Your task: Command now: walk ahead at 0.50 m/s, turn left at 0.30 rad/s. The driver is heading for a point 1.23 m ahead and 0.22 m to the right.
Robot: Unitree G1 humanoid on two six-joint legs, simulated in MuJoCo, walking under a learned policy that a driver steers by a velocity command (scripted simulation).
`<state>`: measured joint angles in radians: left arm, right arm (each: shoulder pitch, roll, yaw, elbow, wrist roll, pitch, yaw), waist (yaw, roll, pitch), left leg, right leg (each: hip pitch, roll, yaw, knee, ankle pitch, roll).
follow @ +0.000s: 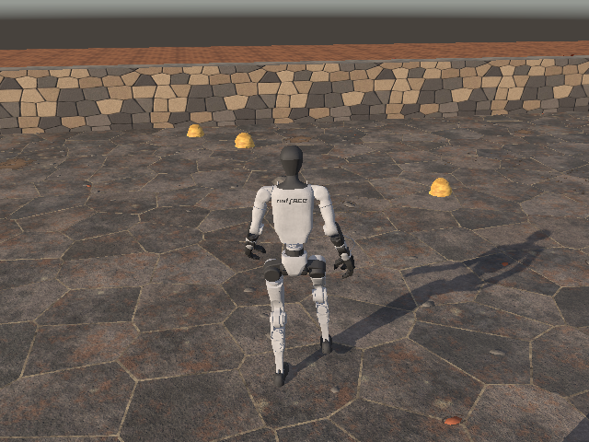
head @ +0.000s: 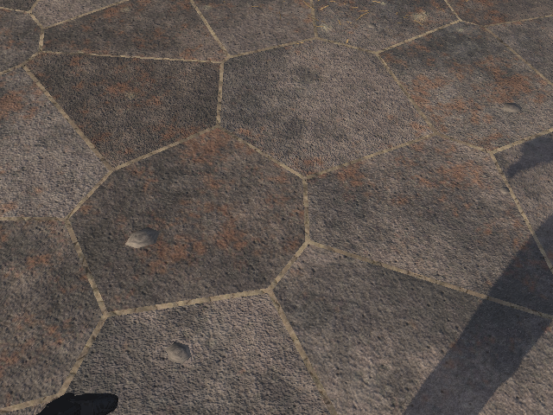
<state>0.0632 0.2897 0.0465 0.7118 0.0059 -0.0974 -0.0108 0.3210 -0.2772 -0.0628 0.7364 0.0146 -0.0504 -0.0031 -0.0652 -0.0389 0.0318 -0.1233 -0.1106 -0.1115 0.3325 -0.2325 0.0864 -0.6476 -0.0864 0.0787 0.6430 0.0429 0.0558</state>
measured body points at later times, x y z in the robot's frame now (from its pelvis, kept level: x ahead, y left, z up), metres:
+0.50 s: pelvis +0.28 -0.05 +0.00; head +0.31 -0.05 +0.45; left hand +0.28 +0.23 -0.12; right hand +0.49 -0.28 -0.09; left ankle +0.43 +0.13 -0.69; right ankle +0.23 -0.15 -0.75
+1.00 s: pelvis +0.55 +0.01 +0.00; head +0.57 +0.01 +0.45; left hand +0.74 +0.26 -0.11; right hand +0.55 -0.27 -0.12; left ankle +0.50 +0.12 -0.75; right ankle +0.67 -0.17 -0.68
